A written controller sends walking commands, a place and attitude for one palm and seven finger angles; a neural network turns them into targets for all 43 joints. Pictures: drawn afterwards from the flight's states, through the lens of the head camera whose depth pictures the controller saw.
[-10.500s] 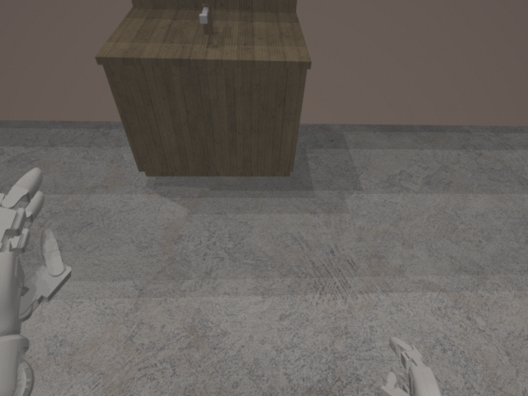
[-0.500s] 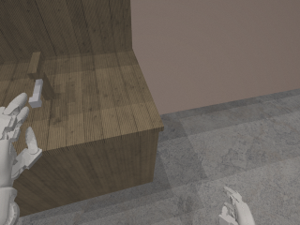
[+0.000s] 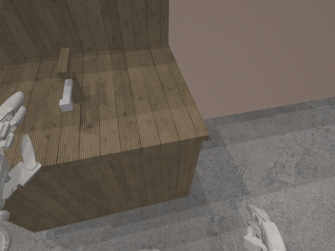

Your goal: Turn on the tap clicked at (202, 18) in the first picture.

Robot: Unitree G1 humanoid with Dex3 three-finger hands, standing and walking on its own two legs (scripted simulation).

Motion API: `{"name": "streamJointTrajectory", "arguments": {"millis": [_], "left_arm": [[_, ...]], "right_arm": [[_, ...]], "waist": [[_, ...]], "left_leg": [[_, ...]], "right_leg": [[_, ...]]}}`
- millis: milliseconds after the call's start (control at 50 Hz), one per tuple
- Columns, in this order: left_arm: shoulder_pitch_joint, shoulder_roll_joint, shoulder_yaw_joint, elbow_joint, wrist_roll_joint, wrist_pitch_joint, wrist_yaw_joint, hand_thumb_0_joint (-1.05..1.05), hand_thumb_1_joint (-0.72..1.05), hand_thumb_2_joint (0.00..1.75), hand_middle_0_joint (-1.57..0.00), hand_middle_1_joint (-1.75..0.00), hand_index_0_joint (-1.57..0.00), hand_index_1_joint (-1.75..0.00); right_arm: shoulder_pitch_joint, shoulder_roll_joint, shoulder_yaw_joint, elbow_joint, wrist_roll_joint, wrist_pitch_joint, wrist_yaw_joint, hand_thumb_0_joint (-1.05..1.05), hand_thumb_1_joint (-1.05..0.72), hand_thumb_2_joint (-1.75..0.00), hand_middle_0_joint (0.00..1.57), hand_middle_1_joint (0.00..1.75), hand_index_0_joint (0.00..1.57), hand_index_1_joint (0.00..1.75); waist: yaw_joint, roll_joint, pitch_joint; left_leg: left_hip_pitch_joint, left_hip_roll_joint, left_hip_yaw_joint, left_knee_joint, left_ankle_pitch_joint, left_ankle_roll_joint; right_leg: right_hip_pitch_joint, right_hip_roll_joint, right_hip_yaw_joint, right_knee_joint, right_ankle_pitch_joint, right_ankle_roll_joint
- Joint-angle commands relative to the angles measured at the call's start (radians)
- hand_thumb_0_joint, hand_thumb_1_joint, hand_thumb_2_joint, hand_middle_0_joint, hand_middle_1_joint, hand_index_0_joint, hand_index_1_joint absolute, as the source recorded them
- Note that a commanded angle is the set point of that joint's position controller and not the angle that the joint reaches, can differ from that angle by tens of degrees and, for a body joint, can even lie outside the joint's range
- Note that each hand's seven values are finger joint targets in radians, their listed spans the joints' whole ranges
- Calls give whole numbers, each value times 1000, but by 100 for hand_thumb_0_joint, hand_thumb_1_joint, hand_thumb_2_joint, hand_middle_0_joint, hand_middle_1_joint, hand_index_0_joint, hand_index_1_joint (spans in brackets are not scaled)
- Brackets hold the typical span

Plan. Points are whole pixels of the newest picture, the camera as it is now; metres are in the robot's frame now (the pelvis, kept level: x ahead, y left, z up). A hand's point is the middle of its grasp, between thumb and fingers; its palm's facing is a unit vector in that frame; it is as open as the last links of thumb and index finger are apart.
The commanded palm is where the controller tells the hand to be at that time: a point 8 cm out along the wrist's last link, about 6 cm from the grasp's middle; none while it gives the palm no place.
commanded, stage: shuffle to correct the standing spot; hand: left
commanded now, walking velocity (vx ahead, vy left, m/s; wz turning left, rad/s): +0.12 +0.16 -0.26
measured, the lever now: (66, 105) +0.48 +0.34 +0.04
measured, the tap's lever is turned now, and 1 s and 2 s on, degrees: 0 0 0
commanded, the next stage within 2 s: come to a stop and stand still in 0.52 s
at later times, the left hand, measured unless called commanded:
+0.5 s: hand out of the picture +0.25 +0.32 +0.17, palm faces +0.34 -0.84 -0.43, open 7.4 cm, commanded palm +0.21 +0.36 +0.18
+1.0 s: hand (12, 130) +0.30 +0.33 +0.16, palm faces +0.37 -0.85 -0.38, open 7.4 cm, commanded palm +0.24 +0.36 +0.18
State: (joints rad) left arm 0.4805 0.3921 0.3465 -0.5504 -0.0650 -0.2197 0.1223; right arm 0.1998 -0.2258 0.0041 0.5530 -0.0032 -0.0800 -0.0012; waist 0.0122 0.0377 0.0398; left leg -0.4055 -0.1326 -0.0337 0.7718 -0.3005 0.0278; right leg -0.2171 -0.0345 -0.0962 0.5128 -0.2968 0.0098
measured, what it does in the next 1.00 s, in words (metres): steps to the left: left foot, then right foot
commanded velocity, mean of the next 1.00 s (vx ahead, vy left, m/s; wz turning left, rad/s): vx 0.06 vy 0.02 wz -0.06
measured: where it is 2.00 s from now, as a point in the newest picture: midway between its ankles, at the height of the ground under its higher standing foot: outside the picture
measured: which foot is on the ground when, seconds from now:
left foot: up 0.00-0.12, down 0.14-1.00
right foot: down 0.00-0.16, up 0.18-0.26, down 0.28-0.50, up 0.52-0.78, down 0.80-1.00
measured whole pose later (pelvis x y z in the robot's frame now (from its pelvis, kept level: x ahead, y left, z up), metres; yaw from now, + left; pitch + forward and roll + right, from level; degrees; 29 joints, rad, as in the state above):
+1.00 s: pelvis +0.07 +0.09 +0.01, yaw -4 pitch -1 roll -1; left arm 0.46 0.33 0.35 -0.43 -0.06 -0.12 0.14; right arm 0.19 -0.22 0.01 0.60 0.02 -0.09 -0.05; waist 0.01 0.02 0.03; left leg -0.22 0.01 0.02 0.52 -0.29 0.01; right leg -0.27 0.02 -0.08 0.47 -0.19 -0.05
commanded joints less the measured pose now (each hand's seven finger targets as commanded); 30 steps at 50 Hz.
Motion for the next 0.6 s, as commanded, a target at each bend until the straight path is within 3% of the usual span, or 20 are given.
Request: {"name": "streamJointTrajectory", "arguments": {"millis": [0,20,60,80,100,120,140,160,200,240,260,280,300,340,400,440,480,500,520,580], "left_arm": [[-39,132,132,-137,-14,-42,21,0,90,90,-20,-30,-20,-30],[-76,134,129,-157,3,-48,22,0,90,90,-20,-30,-20,-30],[-118,137,110,-144,19,-38,22,0,90,90,-20,-30,-20,-30],[-157,134,89,-191,21,-31,22,0,90,90,-20,-30,-20,-30],[-176,136,87,-209,25,-32,24,0,90,90,-20,-30,-20,-30],[-219,143,85,-284,34,-42,26,0,90,90,-20,-30,-20,-30],[-252,168,99,-299,39,-54,28,0,90,90,-20,-30,-20,-30],[-205,167,115,-223,40,-54,28,0,90,90,-20,-30,-20,-30],[-183,188,151,-232,31,-54,29,0,90,90,-20,-30,-20,-30],[-152,168,155,-225,37,-58,29,0,90,90,-20,-30,-20,-30],[-120,167,149,-213,42,-58,29,0,90,90,-20,-30,-20,-30],[-66,183,157,-188,34,-49,28,0,90,90,-20,-30,-20,-30],[-86,174,151,-204,18,-43,30,0,90,90,-20,-30,-20,-30],[-40,143,147,-159,13,-41,20,0,90,90,-20,-30,-20,-30],[19,143,177,-84,18,-37,31,0,90,90,-20,-30,-20,-30],[-39,125,150,-82,9,-34,25,0,90,90,-20,-30,-20,-30],[-168,133,114,-218,18,-55,27,0,90,90,-20,-30,-20,-30],[-181,182,148,-210,35,-62,33,0,90,90,-20,-30,-20,-30],[-157,162,135,-141,33,-51,22,0,90,90,-20,-30,-20,-30],[-219,184,120,-338,42,-46,21,0,90,90,-20,-30,-20,-30]], "right_arm": [[-51,-140,-70,-117,18,-15,5,0,-90,-90,20,30,20,30],[-67,-115,-51,-109,5,-6,4,0,-90,-90,20,30,20,30],[-79,-67,-37,-86,14,-4,-22,0,-90,-90,20,30,20,30],[-102,-80,-48,-86,18,-22,-38,0,-90,-90,20,30,20,30],[-81,-95,-56,-84,16,-37,-48,0,-90,-90,20,30,20,30],[-79,-119,-66,-109,18,-51,-53,0,-90,-90,20,30,20,30],[-70,-115,-64,-123,20,-66,-55,0,-90,-90,20,30,20,30],[-61,-107,-67,-111,23,-77,-55,0,-90,-90,20,30,20,30],[-75,-103,-54,-91,11,-89,-43,0,-90,-90,20,30,20,30],[-104,-100,-45,-100,22,-89,-25,0,-90,-90,20,30,20,30],[-102,-86,-42,-103,24,-84,-18,0,-90,-90,20,30,20,30],[-103,-71,-45,-110,23,-75,-12,0,-90,-90,20,30,20,30],[-99,-83,-43,-111,19,-71,-8,0,-90,-90,20,30,20,30],[-65,-104,-55,-97,28,-70,-6,0,-90,-90,20,30,20,30],[-67,-61,-31,-85,27,-35,-21,0,-90,-90,20,30,20,30],[-55,-71,-37,-76,26,-34,-40,0,-90,-90,20,30,20,30],[-79,-119,-59,-112,22,-47,-52,0,-90,-90,20,30,20,30],[-77,-105,-55,-108,15,-57,-53,0,-90,-90,20,30,20,30],[-70,-101,-52,-90,14,-66,-50,0,-90,-90,20,30,20,30],[-99,-88,-44,-81,11,-83,-37,0,-90,-90,20,30,20,30]], "waist": [[-11,-245,-75],[-23,-181,-111],[-26,-63,-128],[-28,37,-120],[-25,119,-126],[-16,264,-129],[-17,265,-99],[-13,175,-65],[-7,132,-91],[26,114,-132],[23,-11,-142],[14,-203,-129],[13,-192,-94],[-1,-198,-41],[-6,-241,-90],[-31,-30,-124],[-43,351,-101],[-25,197,-88],[-17,55,-95],[-9,132,-132]], "left_leg": [[-222,237,-215,316,-175,-23],[-117,256,-153,137,-126,-16],[187,125,66,-158,51,-27],[287,94,109,-244,84,-30],[328,148,38,-298,88,-4],[323,280,-161,-356,144,66],[234,345,-259,-428,151,130],[180,341,-221,-414,205,151],[134,359,-245,-379,227,173],[15,288,-74,-250,135,101],[-74,193,20,-84,12,45],[-187,103,97,144,-98,-2],[-273,117,67,306,-174,-26],[-277,190,-12,337,-124,-33],[29,216,38,-83,-82,-13],[280,137,108,-283,50,-26],[404,447,-441,-516,26,100],[355,478,-485,-529,36,183],[312,463,-435,-518,20,196],[327,416,-289,-456,278,179]], "right_leg": [[52,-433,401,-129,266,-218],[6,-365,293,-59,288,-174],[-127,-182,114,-22,123,-95],[-160,-126,90,43,57,-73],[-180,-74,60,165,23,-47],[-240,6,24,310,-113,-9],[-246,51,31,432,-264,-7],[-226,47,38,429,-272,-13],[-148,21,57,358,-229,-12],[82,16,54,48,-55,-25],[165,-63,194,-84,-16,-65],[188,-255,537,-202,15,-156],[178,-371,657,-266,0,-223],[90,-331,536,-242,12,-247],[-33,-206,223,-70,120,-156],[-157,-59,87,113,-60,-88],[-431,67,53,564,-308,-18],[-455,63,121,658,-254,-32],[-446,26,122,668,-202,-29],[-415,-18,114,600,-115,-21]]}}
